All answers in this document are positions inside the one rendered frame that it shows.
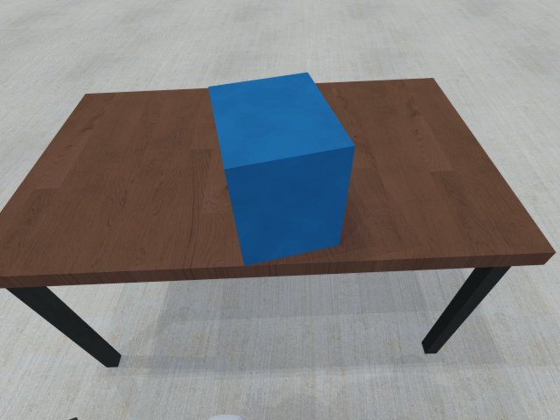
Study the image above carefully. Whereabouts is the table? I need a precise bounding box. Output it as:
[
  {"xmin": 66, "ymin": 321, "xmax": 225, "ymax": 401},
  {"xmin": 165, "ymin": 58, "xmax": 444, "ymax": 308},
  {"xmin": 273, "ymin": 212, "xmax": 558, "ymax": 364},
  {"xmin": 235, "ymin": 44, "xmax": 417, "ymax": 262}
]
[{"xmin": 0, "ymin": 78, "xmax": 556, "ymax": 368}]

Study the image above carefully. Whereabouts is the carton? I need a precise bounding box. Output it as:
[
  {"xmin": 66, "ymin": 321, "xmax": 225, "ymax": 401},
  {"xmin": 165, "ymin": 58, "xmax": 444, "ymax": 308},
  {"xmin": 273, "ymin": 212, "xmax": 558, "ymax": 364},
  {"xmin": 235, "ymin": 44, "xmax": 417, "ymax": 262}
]
[{"xmin": 208, "ymin": 73, "xmax": 355, "ymax": 266}]

